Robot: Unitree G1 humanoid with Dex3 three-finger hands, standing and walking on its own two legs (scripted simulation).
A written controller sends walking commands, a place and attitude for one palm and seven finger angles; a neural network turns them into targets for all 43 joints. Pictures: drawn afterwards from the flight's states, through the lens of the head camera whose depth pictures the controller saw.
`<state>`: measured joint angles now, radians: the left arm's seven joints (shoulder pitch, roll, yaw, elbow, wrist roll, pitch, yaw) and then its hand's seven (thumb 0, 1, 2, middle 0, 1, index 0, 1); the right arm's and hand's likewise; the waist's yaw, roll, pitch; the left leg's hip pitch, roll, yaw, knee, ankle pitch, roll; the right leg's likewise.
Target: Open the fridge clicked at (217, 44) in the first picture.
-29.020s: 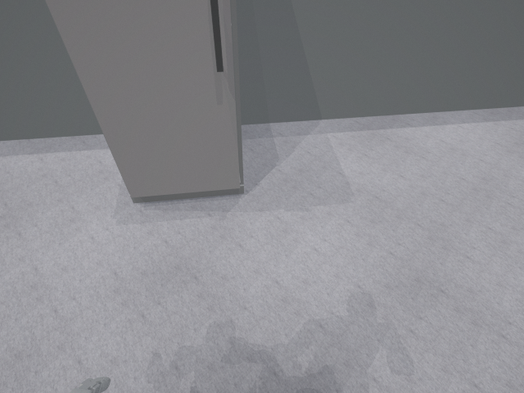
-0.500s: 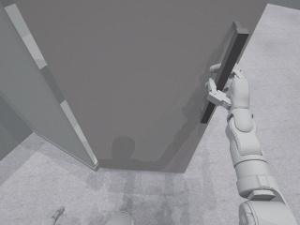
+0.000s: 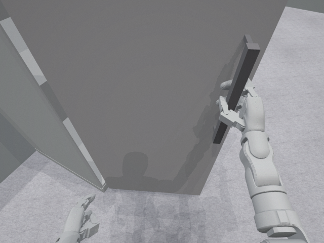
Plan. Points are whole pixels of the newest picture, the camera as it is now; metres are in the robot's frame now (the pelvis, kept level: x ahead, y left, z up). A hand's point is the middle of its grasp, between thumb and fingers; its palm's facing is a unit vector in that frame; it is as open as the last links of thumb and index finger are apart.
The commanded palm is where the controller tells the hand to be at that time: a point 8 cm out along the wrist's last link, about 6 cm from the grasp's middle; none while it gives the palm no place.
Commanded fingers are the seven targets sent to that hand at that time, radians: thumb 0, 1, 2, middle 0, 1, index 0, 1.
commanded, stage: stop walking and hold the door back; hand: right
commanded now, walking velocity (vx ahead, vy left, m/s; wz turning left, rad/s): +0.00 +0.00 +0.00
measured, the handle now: (228, 99) +0.43 -0.14 +0.12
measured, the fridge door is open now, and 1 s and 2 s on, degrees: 66 65 65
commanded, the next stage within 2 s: loosen the grip on the handle in 0.06 s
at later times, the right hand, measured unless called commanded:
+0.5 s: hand (225, 113) +0.39 -0.12 +0.12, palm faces +0.06 +0.99 -0.13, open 11.8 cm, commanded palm +0.36 -0.18 +0.13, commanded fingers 0.00 0.55 -0.20 0.34 1.27 0.34 1.27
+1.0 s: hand (237, 119) +0.38 -0.15 +0.11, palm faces +0.10 +0.99 -0.10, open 14.6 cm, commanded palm +0.36 -0.21 +0.11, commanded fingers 0.00 0.55 -0.20 0.25 1.15 0.25 1.15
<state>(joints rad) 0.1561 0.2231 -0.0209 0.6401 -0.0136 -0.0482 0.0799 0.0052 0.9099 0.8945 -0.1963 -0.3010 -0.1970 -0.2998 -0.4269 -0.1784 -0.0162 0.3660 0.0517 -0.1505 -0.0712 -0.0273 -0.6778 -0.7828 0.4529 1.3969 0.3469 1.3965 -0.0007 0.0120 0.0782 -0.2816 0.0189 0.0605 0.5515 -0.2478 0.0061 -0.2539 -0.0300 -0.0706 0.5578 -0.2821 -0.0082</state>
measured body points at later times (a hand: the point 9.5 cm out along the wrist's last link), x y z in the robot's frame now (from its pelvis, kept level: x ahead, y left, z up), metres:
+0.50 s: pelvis -0.02 +0.02 -0.01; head -0.01 +0.02 +0.44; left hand +0.07 +0.29 -0.11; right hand +0.38 -0.18 +0.13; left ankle +0.03 +0.11 -0.73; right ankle +0.01 -0.11 -0.73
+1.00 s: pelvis +0.01 +0.01 -0.01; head +0.02 +0.01 +0.44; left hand +0.14 +0.25 -0.10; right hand +0.37 -0.21 +0.12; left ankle +0.03 +0.11 -0.73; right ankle +0.01 -0.11 -0.73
